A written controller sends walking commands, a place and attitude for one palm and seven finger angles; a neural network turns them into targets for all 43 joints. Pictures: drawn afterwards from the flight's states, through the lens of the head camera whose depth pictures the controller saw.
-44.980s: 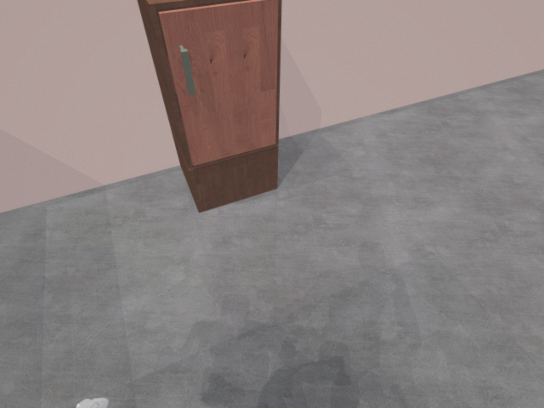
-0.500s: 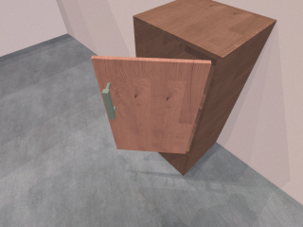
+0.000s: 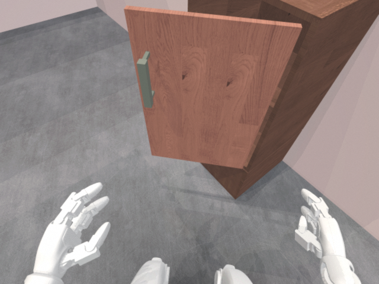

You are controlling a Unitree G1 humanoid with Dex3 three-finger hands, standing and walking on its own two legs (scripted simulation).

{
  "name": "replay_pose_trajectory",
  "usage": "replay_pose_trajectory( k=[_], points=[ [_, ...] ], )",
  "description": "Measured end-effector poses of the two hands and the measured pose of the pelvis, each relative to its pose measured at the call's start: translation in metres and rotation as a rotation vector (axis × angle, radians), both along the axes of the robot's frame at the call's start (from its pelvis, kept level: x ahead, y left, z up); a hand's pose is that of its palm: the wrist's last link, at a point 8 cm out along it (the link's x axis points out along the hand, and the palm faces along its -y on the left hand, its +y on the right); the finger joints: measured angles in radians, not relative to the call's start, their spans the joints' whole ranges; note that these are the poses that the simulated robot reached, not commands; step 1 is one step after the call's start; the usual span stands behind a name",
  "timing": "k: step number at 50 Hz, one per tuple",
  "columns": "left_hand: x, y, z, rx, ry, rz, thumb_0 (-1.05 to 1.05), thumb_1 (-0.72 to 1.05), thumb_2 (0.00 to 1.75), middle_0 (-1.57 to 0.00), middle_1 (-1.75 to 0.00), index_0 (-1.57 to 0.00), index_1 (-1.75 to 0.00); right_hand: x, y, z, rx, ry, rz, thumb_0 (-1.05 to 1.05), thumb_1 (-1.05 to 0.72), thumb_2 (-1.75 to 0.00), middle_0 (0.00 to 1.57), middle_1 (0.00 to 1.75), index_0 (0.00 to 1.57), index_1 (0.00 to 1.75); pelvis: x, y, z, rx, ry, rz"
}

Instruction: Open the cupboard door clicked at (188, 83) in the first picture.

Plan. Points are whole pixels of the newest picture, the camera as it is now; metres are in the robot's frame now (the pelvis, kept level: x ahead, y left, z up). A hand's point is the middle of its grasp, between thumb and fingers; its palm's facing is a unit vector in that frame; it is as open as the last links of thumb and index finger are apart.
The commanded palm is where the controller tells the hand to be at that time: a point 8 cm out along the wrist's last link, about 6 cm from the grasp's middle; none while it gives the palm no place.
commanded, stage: raise the hand with hooked fingers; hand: left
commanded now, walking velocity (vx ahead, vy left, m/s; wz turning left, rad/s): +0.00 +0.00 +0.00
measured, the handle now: (147, 80) +0.60 +0.18 +0.07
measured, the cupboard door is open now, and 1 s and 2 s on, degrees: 42 42 42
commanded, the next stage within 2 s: move the hooked fingers beside the handle in 1.66 s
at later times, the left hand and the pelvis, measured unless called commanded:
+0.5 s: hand (70, 209) +0.23 +0.25 +0.05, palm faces -0.05 -1.00 -0.06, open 11.7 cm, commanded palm +0.21 +0.30 +0.06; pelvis -0.01 +0.03 +0.01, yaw +0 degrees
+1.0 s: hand (49, 181) +0.27 +0.30 +0.07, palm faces -0.04 -1.00 -0.07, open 13.9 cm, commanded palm +0.26 +0.35 +0.08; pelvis +0.00 +0.04 +0.02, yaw +0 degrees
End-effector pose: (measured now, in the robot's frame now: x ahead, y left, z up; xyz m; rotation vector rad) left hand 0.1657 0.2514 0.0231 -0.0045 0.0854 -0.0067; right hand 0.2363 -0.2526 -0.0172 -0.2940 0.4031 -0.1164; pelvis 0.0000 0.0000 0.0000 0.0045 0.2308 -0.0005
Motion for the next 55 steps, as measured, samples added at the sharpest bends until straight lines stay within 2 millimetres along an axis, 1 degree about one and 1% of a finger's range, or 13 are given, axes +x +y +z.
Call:
replay_pose_trajectory(
  k=[2,5,8,11,16,18,21,25,30,36,42,48,55],
  points=[
    [-0.004,0.007,0.002,0.014,-0.010,0.028,0.01,0.53,0.75,-0.23,-0.53,-0.23,-0.53,-0.002,0.011,-0.009,0.003,0.021,0.015,0.01,-0.91,-0.90,0.20,0.30,0.20,0.30,-0.002,0.001,-0.004,-0.015,0.002,0.008],
    [0.002,0.012,0.013,0.048,-0.055,0.011,0.01,0.46,0.72,-0.23,-0.58,-0.23,-0.58,-0.015,0.028,-0.026,0.025,0.087,0.033,0.01,-0.91,-0.90,0.20,0.30,0.20,0.30,-0.006,0.004,-0.007,-0.035,0.003,0.019],
    [0.017,0.014,0.021,0.059,-0.068,-0.040,0.01,0.39,0.69,-0.23,-0.62,-0.23,-0.62,-0.038,0.044,-0.044,0.065,0.168,0.027,0.01,-0.90,-0.90,0.20,0.30,0.21,0.30,-0.010,0.008,-0.006,-0.048,0.006,0.024],
    [0.031,0.017,0.023,0.057,-0.031,-0.077,0.01,0.32,0.66,-0.24,-0.66,-0.24,-0.67,-0.065,0.054,-0.056,0.107,0.244,-0.003,0.01,-0.90,-0.90,0.20,0.30,0.21,0.30,-0.013,0.012,-0.002,-0.050,0.010,0.020],
    [0.043,0.031,0.027,0.052,0.017,-0.057,0.00,0.21,0.61,-0.25,-0.74,-0.25,-0.74,-0.103,0.057,-0.061,0.127,0.328,-0.069,0.01,-0.90,-0.90,0.20,0.30,0.21,0.31,-0.014,0.020,0.006,-0.044,0.015,0.006],
    [0.044,0.038,0.030,0.057,0.013,-0.041,0.00,0.16,0.59,-0.25,-0.77,-0.25,-0.77,-0.114,0.053,-0.059,0.113,0.345,-0.088,0.01,-0.90,-0.90,0.20,0.30,0.21,0.31,-0.013,0.024,0.008,-0.043,0.017,0.003],
    [0.045,0.046,0.032,0.068,-0.003,-0.033,0.00,0.10,0.56,-0.26,-0.81,-0.25,-0.82,-0.122,0.045,-0.055,0.079,0.356,-0.105,0.01,-0.90,-0.90,0.20,0.30,0.21,0.31,-0.012,0.028,0.010,-0.044,0.018,0.003],
    [0.049,0.053,0.032,0.068,-0.016,-0.045,0.00,0.00,0.52,-0.26,-0.87,-0.26,-0.88,-0.120,0.034,-0.047,0.028,0.344,-0.115,0.01,-0.90,-0.90,0.20,0.30,0.21,0.31,-0.011,0.034,0.011,-0.046,0.017,0.003],
    [0.054,0.061,0.033,0.063,-0.020,-0.050,0.00,-0.12,0.47,-0.27,-0.95,-0.27,-0.95,-0.104,0.031,-0.033,-0.009,0.297,-0.108,0.01,-0.90,-0.90,0.20,0.30,0.21,0.30,-0.008,0.039,0.013,-0.051,0.012,0.004],
    [0.063,0.074,0.041,0.068,-0.036,-0.034,-0.01,-0.26,0.41,-0.28,-1.04,-0.28,-1.04,-0.081,0.042,-0.020,-0.009,0.247,-0.066,0.01,-0.90,-0.90,0.20,0.30,0.21,0.30,-0.004,0.041,0.017,-0.058,0.007,0.009],
    [0.072,0.088,0.045,0.070,-0.024,-0.028,-0.01,-0.39,0.35,-0.29,-1.13,-0.29,-1.13,-0.067,0.057,-0.019,0.013,0.240,-0.021,0.01,-0.90,-0.90,0.20,0.30,0.21,0.30,0.000,0.042,0.020,-0.062,0.006,0.014],
    [0.084,0.099,0.051,0.070,-0.022,-0.029,-0.01,-0.46,0.32,-0.30,-1.17,-0.29,-1.17,-0.067,0.062,-0.023,0.025,0.268,-0.008,0.01,-0.90,-0.90,0.20,0.30,0.21,0.31,0.004,0.042,0.022,-0.065,0.008,0.015],
    [0.099,0.109,0.059,0.071,-0.029,-0.033,-0.02,-0.49,0.31,-0.30,-1.19,-0.30,-1.19,-0.078,0.054,-0.027,0.018,0.317,-0.032,0.01,-0.90,-0.90,0.20,0.30,0.21,0.31,0.006,0.040,0.024,-0.062,0.012,0.010]
  ],
)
